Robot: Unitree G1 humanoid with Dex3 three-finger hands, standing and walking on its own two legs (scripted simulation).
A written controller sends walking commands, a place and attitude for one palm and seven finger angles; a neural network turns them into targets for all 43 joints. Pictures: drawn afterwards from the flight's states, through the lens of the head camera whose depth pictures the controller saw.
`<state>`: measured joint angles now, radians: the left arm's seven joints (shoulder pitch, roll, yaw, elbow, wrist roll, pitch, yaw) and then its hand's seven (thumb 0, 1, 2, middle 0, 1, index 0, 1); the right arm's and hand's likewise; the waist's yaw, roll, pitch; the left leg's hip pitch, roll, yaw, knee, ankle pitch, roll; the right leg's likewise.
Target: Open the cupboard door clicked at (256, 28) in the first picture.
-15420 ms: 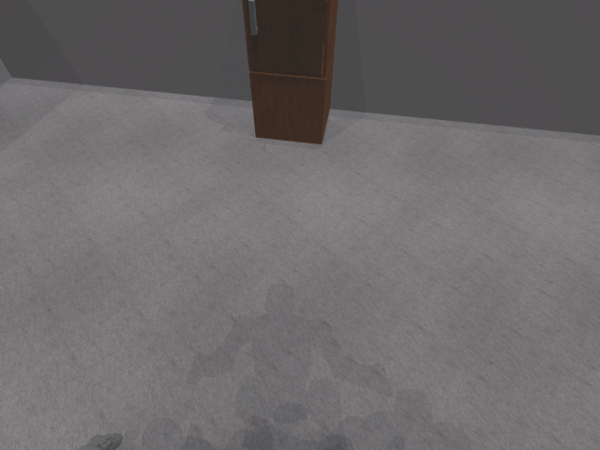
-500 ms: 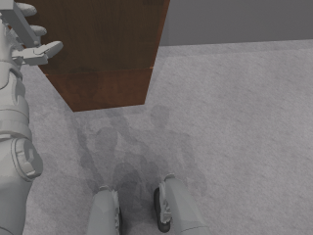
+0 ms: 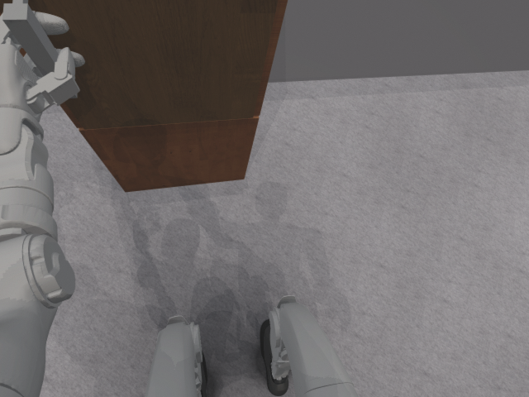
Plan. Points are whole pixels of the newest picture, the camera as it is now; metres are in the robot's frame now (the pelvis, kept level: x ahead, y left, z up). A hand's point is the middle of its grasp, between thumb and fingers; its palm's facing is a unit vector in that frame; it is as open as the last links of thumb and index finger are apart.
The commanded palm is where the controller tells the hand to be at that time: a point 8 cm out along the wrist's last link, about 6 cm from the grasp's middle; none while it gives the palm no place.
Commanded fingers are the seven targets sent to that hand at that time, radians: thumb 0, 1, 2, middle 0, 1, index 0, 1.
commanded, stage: pull the door open along its arc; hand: left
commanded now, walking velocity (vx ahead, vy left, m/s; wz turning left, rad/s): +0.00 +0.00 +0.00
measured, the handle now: (46, 44) +0.59 +0.23 +0.04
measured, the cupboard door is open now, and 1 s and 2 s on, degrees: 0 49 50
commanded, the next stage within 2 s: open thumb and fingers to let go in 0.98 s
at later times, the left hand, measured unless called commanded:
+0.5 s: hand (96, 141) +0.45 +0.17 +0.04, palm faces +0.24 -0.97 +0.07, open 6.0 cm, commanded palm +0.38 +0.20 +0.04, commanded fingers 0.00 0.90 0.90 -0.40 -1.35 -0.40 -1.35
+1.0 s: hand (207, 223) +0.34 +0.04 +0.05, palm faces +0.34 -0.94 -0.03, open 6.2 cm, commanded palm +0.28 +0.07 +0.04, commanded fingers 0.00 0.90 0.90 -0.40 -1.35 -0.40 -1.35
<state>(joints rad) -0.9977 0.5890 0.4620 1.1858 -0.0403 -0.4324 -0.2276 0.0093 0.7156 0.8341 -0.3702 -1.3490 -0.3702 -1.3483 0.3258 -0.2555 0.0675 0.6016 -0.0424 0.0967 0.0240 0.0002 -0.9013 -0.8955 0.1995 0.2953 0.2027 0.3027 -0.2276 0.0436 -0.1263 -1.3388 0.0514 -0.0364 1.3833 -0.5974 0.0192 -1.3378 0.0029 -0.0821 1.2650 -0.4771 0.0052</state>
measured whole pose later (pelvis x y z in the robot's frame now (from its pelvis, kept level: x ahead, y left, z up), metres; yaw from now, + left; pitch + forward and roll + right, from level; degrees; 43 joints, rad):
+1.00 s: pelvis +0.03 -0.03 +0.04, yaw +4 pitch +23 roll -1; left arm 0.01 -0.11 -0.25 0.34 0.15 -0.43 0.60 0.02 0.68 0.71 -0.26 -1.29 -0.34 -1.33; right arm 0.15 -0.14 0.00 0.59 -0.09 -0.03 0.06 0.01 -0.90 -0.90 0.20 0.30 0.20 0.30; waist -0.02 0.02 -0.20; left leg -1.01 0.02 -0.03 1.21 -0.59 -0.02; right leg -1.05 -0.02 -0.08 1.18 -0.53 -0.03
